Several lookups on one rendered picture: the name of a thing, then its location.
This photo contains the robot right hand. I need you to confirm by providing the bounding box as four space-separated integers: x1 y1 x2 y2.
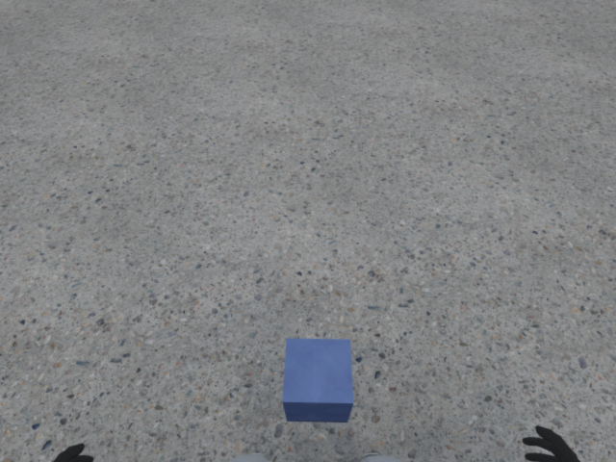
523 425 580 462

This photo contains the robot left hand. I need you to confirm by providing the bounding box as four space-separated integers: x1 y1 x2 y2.
53 443 93 462

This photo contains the carton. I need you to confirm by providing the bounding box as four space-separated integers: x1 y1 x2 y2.
282 338 353 423

